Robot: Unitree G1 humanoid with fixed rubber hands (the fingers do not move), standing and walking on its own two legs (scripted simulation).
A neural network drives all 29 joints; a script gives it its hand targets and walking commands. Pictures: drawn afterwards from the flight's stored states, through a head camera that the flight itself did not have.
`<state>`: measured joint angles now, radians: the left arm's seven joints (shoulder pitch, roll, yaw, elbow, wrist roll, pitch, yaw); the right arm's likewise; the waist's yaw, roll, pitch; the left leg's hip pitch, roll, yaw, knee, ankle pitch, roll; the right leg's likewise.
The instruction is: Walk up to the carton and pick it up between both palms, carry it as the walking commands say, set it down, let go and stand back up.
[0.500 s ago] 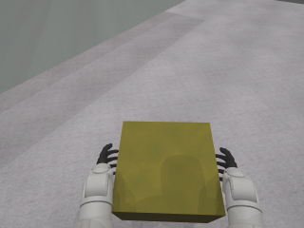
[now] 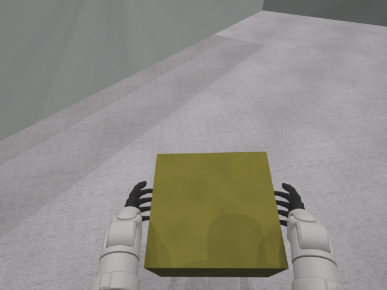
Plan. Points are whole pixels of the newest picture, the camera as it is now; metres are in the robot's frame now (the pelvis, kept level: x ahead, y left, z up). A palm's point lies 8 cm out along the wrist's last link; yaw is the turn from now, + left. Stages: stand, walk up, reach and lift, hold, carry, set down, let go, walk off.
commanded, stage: hold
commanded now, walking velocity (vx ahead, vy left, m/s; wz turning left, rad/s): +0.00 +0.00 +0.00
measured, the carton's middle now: (212, 215) +0.32 -0.04 -0.04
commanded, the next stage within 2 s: set down in 0.12 s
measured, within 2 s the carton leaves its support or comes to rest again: neither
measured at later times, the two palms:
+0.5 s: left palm (150, 234) +0.27 +0.11 -0.02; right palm (311, 247) +0.21 -0.24 -0.02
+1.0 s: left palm (153, 240) +0.29 +0.11 -0.10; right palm (294, 247) +0.24 -0.24 -0.10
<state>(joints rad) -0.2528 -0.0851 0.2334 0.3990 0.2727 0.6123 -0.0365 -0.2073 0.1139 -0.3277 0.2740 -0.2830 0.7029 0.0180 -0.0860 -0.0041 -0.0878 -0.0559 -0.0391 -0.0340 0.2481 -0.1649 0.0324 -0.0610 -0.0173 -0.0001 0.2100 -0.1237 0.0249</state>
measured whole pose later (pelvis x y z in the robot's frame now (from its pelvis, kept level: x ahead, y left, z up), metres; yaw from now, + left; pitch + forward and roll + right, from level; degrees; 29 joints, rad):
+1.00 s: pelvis -0.08 -0.01 -0.05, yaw +2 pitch +16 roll +0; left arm -0.56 -0.10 0.39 0.60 0.28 0.37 -0.01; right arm -0.48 0.07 -0.50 0.50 -0.29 0.42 0.03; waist -0.12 0.01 0.00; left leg -0.79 -0.06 -0.06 0.75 -0.25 0.01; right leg -0.79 0.01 0.08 0.74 -0.24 0.03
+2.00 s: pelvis -0.10 -0.03 -0.19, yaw +3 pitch +42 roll +0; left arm -0.79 -0.01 0.33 0.72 0.15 0.28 0.17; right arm -0.71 -0.02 -0.41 0.67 -0.08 0.33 -0.14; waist -0.12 0.05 -0.25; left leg -1.69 -0.07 -0.07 1.39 -0.43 -0.03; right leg -1.70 0.05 0.05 1.38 -0.42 0.03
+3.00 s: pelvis -0.15 -0.04 -0.33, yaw +4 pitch +29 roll +2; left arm -1.33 0.17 0.31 0.63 0.00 0.31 0.22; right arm -1.26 -0.22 -0.35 0.56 0.00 0.37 -0.19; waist -0.13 0.06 0.55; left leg -1.90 -0.10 -0.04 1.89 -0.50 -0.06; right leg -1.93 0.07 0.06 1.91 -0.49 0.03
